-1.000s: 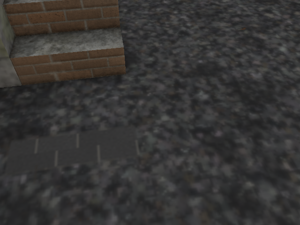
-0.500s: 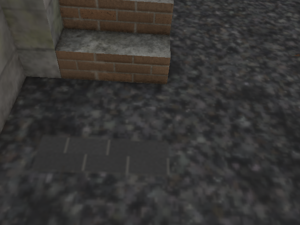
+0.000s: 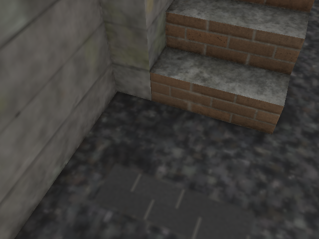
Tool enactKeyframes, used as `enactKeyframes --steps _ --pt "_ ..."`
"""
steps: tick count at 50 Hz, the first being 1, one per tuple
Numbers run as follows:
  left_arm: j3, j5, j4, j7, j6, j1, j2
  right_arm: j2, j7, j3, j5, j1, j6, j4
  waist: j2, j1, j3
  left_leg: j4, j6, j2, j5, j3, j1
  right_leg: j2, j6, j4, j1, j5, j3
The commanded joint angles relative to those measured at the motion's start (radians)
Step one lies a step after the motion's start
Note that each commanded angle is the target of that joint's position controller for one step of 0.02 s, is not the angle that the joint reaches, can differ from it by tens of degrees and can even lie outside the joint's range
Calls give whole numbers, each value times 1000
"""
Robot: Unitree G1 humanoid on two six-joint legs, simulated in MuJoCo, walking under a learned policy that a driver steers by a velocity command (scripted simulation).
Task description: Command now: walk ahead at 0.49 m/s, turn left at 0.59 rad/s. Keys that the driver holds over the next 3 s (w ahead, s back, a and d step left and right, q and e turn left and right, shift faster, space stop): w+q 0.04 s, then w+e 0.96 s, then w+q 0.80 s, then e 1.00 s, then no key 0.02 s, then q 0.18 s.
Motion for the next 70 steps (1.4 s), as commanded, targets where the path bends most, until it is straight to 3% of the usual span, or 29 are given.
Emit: enactKeyframes --steps 1,4,10,12,13,14,15,16,18,21,29,34,37,39,40,41,42,43,45,47,49,56,61,65,66,67,68,69,70 --pt "11 -1 -34 -4 -24 19 77 0 16 9 0 -20 1 -72 -117 -22 16 -41 -11 48 103 -26 -120 -292 -115 -207 43 206 170" --pt "3 2 -3 -10 -22 67 70 35 23 29 4 -122 -11 -99 -115 -1 33 -250 -10 26 218 5 -59 -245 -97 -201 22 286 79" --pt "8 -5 75 1 5 175 137 11 2 40 0 -270 -26 -125 -127 28 63 -543 11 -9 96 122 84 -279 -106 -131 149 442 120" --pt "17 -4 91 1 13 165 173 -13 -10 29 -11 -142 -42 -78 -140 -38 -10 -640 32 -69 60 138 287 -257 -88 49 159 677 114" --pt "10 -10 92 0 16 164 153 -53 -24 12 -25 34 -58 -16 -110 -108 -114 -665 56 -56 85 114 533 -211 -67 240 69 623 85" --pt "-7 -14 44 -4 11 133 101 -142 -43 -12 -48 236 -68 15 4 -188 -271 -675 105 203 -10 -148 819 -157 -44 544 -150 247 52" --pt "-28 -41 22 -8 16 232 -8 -227 -54 -31 -36 246 -62 20 210 -133 -368 -791 206 453 -23 -550 1007 -4 -15 843 -477 -375 68" --pt "6 -22 46 1 29 155 107 -170 -57 -26 -7 211 -56 16 47 -146 -279 -818 181 405 -21 -499 884 -49 -26 901 -523 -310 193" --pt "8 -16 34 -9 28 86 76 -50 -48 9 6 70 -67 21 21 -68 -90 -889 115 305 93 -238 647 -110 -22 822 -487 -159 198" --pt "9 21 48 -25 73 109 36 3 -49 20 22 51 -92 37 24 -8 -40 -938 82 254 230 -76 506 -126 5 806 -415 -110 186" --pt "4 19 -72 -60 87 -169 14 -22 -57 11 21 111 -112 101 27 -17 61 -996 71 208 317 178 487 -133 22 534 -520 213 136" --pt "-5 23 -134 -70 89 -311 23 -71 -76 -1 28 192 -103 145 10 -50 94 -970 62 252 385 239 631 -107 -28 326 -480 161 47" --pt "6 19 -122 -65 85 -254 46 -103 -77 -8 15 192 -79 158 43 -16 37 -773 39 247 822 298 708 -17 -95 293 -345 17 -17" --pt "33 22 -56 -51 70 -28 95 -141 -74 -18 19 174 -58 149 20 90 -100 -411 19 231 862 317 651 60 -150 210 -65 -25 -9" --pt "58 38 -17 -34 65 103 172 -118 -70 -10 11 192 -58 130 -72 144 -205 -122 -5 211 583 315 451 -36 -192 179 188 -147 163" --pt "85 39 -37 -18 65 55 300 10 -50 15 28 244 -66 55 -334 48 -279 248 -69 12 -310 255 -18 -343 -343 92 490 -231 731" --pt "86 11 -55 -12 78 90 290 -77 -43 2 26 96 -84 27 -187 112 -304 317 -66 -28 -283 26 -140 -369 -341 -74 487 -256 942" --pt "79 8 -40 -5 78 36 264 -80 -38 4 44 9 -98 5 -127 92 -151 271 -56 35 -135 5 -186 -344 -302 -84 369 -123 749" --pt "56 -8 -38 -7 63 -43 176 -55 -48 14 34 35 -96 34 -34 3 -47 93 -56 93 -42 7 -37 -263 -236 -87 127 212 548" --pt "44 -23 -30 -15 43 -53 142 -53 -44 13 -3 83 -54 39 -61 -42 -72 53 -79 90 -46 9 64 -206 -222 -93 48 396 449" --pt "46 -26 -16 -18 26 -33 157 -35 -34 16 -7 68 -30 29 -61 -56 -66 -11 -97 83 -29 22 59 -171 -213 -102 18 437 406" --pt "25 -15 50 -11 14 80 140 -9 -22 28 14 -161 -36 -15 -123 32 1 -384 -85 54 253 93 12 -131 -60 -138 106 556 280" --pt "16 9 86 10 -8 72 154 -18 -19 36 29 -238 -47 -16 -148 46 37 -566 -24 9 233 98 84 -192 -75 -157 187 583 239" --pt "11 11 99 27 -12 13 179 -54 -44 18 21 -5 -71 61 -125 -64 -89 -655 58 -101 94 132 302 -190 -68 162 287 1049 179" --pt "6 8 94 29 -9 -6 182 -68 -52 9 8 122 -80 96 -108 -129 -144 -714 90 -72 139 87 463 -166 -57 336 205 941 157" --pt "-12 -11 53 28 -18 -23 141 -159 -62 -17 -9 259 -79 116 5 -168 -233 -719 180 125 166 -180 699 -98 -27 635 -32 627 104" --pt "-20 -16 49 10 -21 46 92 -228 -49 -40 -10 251 -71 136 236 -81 -238 -797 346 312 273 -608 871 98 16 927 -407 -256 110" --pt "-17 17 70 4 -21 -14 155 -149 -28 -28 14 181 -67 125 36 -72 -200 -866 305 273 106 -575 805 13 -6 925 -456 -223 253" --pt "-17 16 57 -2 -23 -63 162 -113 -21 -23 21 91 -64 96 -2 -50 -102 -891 278 245 97 -460 679 -27 10 885 -459 -139 242"
Next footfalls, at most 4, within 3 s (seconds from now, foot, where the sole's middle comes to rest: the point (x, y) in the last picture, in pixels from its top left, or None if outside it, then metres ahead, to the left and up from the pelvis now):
0.26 left None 0.30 0.13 -0.78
0.80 right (202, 220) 0.56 -0.11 -0.78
1.32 left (193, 157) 0.87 -0.09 -0.78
1.76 right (229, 152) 0.91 -0.27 -0.78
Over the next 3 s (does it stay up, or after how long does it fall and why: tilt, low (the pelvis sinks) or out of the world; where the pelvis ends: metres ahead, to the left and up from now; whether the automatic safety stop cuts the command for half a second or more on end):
stays up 0.80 -0.09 0.00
